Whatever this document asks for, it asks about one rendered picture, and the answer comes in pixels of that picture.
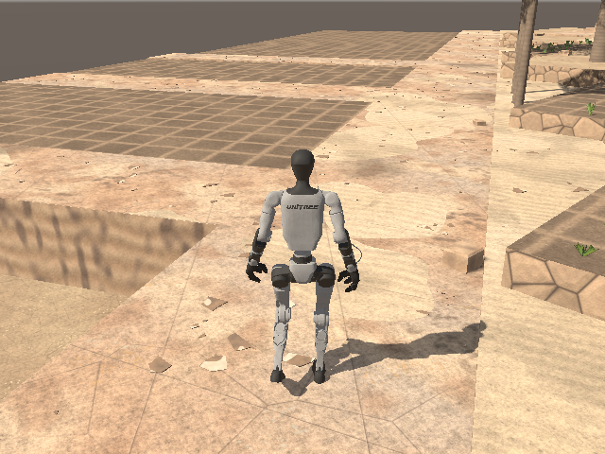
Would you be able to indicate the right robot upper arm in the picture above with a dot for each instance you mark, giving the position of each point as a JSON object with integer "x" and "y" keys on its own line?
{"x": 332, "y": 200}

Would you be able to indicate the robot torso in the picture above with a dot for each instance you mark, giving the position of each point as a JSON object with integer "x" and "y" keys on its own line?
{"x": 302, "y": 218}

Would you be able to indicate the right robot hand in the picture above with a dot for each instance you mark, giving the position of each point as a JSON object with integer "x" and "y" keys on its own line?
{"x": 354, "y": 278}

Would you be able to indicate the robot right forearm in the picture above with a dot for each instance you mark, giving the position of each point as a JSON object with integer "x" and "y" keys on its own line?
{"x": 347, "y": 254}

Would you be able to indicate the robot head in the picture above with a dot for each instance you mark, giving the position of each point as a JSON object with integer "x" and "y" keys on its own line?
{"x": 302, "y": 162}

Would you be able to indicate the robot left forearm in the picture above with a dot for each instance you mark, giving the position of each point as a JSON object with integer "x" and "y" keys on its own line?
{"x": 256, "y": 250}

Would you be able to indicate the left robot hand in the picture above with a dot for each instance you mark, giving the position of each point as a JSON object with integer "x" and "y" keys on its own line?
{"x": 250, "y": 269}

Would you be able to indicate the left robot upper arm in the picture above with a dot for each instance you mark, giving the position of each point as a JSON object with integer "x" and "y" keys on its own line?
{"x": 272, "y": 200}

